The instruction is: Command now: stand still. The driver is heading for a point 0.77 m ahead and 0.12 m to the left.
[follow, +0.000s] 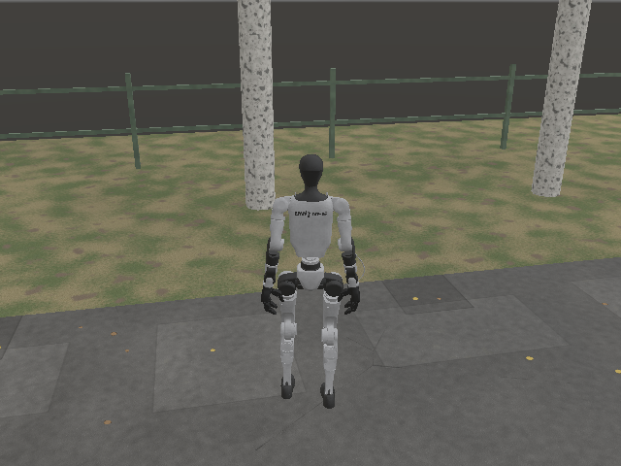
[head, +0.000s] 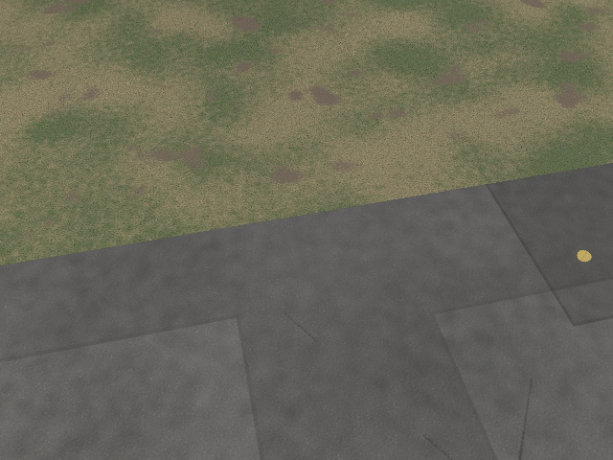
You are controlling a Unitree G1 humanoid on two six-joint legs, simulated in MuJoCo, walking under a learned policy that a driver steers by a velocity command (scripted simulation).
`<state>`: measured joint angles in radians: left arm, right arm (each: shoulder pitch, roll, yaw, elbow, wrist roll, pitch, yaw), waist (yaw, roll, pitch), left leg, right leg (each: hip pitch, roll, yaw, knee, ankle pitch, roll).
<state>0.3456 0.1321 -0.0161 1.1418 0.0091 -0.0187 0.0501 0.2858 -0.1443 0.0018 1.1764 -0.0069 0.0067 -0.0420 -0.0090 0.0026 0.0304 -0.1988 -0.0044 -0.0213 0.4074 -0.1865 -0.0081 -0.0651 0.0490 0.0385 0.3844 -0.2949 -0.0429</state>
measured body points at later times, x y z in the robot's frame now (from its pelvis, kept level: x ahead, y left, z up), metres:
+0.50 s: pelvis +0.01 +0.00 +0.00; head +0.01 -0.01 +0.45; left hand -0.04 +0.21 -0.16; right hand -0.02 -0.22 -0.17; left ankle +0.02 +0.12 -0.74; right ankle -0.06 -0.10 -0.74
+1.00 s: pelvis +0.19 +0.07 +0.00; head +0.21 +0.08 +0.45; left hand +0.28 +0.30 -0.15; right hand +0.10 -0.15 -0.14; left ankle +0.10 +0.12 -0.74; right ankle +0.27 -0.07 -0.67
